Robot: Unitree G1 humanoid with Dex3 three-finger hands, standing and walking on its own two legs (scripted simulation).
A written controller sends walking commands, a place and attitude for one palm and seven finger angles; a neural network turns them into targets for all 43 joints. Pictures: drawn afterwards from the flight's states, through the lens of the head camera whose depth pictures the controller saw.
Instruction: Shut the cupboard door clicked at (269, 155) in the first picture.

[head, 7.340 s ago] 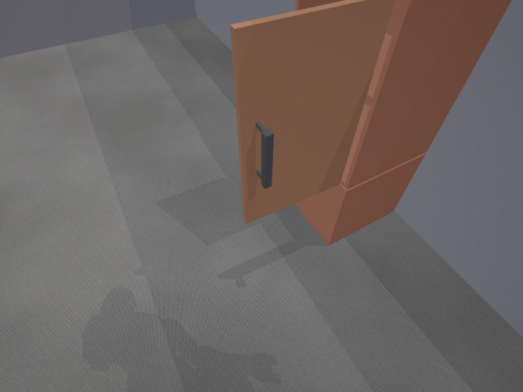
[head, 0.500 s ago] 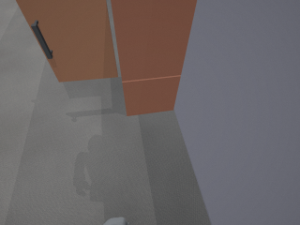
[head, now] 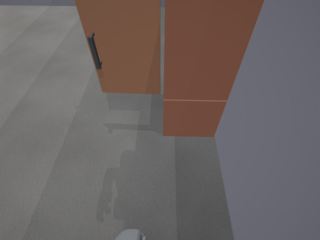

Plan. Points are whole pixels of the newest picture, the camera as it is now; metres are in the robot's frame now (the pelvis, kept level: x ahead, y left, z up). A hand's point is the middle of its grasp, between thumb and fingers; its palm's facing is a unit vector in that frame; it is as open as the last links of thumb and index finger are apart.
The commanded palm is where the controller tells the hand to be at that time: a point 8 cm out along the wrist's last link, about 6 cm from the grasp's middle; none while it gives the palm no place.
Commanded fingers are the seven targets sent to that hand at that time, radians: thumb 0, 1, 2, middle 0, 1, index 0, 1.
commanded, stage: take the last steps up to it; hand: left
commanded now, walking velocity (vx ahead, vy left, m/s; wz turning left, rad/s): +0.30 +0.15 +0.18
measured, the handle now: (95, 51) +0.93 +0.40 -0.05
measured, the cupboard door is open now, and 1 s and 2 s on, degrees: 88 88 88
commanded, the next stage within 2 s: come to a stop and stand still in 1.10 s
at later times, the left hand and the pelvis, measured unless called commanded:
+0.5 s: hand (76, 213) +0.21 +0.28 -0.16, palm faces +0.09 -0.97 -0.21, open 7.3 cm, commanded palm none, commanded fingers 0.00 0.90 0.90 -0.20 -0.30 -0.20 -0.30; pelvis +0.14 +0.08 +0.00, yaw +3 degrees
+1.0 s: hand (75, 196) +0.26 +0.31 -0.18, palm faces +0.15 -0.97 -0.17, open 7.3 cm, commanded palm none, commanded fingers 0.00 0.90 0.90 -0.20 -0.30 -0.20 -0.30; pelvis +0.34 +0.14 -0.01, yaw +3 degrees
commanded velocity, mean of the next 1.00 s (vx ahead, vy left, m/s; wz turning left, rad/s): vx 0.29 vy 0.09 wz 0.01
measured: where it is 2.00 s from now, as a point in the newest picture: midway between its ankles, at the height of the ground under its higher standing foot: (141, 204)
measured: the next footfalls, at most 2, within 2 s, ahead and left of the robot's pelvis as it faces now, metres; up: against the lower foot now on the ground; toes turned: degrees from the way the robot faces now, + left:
left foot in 0.22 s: +0.14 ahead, +0.18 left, +0.00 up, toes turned +9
right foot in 0.58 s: +0.29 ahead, -0.02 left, +0.00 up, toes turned -4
